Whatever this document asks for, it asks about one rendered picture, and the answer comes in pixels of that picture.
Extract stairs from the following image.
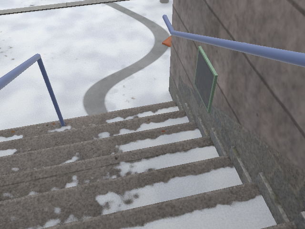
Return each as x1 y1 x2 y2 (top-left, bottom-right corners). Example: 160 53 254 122
0 100 297 229

